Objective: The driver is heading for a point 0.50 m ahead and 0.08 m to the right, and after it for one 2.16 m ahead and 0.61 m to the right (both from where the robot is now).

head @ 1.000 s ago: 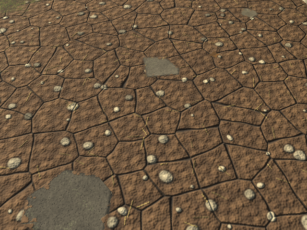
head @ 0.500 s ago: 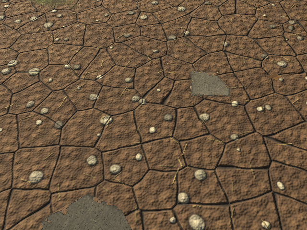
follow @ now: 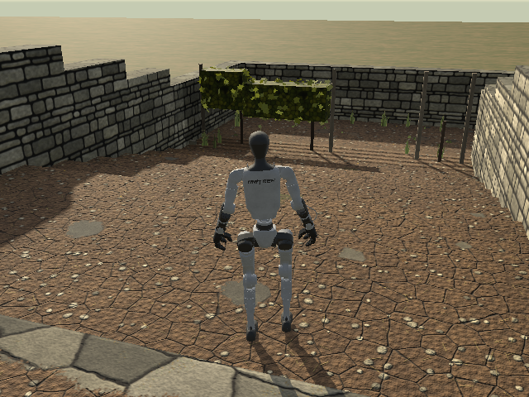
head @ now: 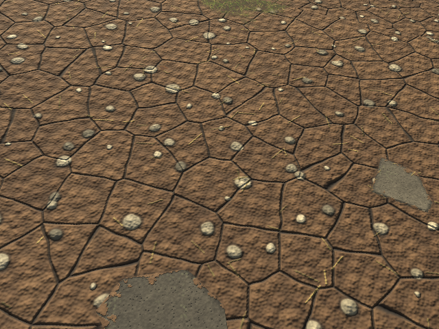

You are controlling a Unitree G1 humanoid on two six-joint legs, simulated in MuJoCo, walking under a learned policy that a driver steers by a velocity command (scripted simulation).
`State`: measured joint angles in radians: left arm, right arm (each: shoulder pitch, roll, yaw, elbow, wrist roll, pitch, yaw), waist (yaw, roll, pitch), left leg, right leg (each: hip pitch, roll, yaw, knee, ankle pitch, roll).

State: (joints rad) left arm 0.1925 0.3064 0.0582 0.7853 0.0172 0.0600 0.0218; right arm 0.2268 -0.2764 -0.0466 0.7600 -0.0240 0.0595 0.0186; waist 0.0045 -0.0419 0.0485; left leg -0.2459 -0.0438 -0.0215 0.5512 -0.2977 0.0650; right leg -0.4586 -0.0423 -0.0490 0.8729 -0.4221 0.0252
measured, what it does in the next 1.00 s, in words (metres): walks ahead: right foot, then left foot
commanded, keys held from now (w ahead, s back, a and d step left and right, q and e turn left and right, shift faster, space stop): q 0.06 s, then w+q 0.08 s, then w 0.52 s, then w+e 0.24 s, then e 0.10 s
